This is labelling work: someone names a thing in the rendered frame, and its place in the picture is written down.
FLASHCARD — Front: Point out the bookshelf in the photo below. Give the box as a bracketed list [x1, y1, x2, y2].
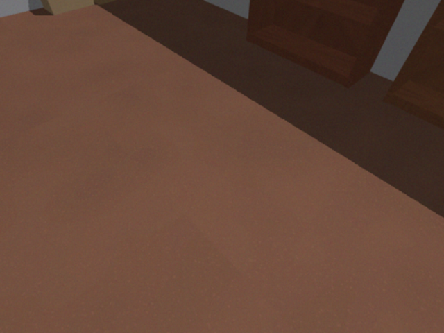
[383, 0, 444, 130]
[246, 0, 404, 88]

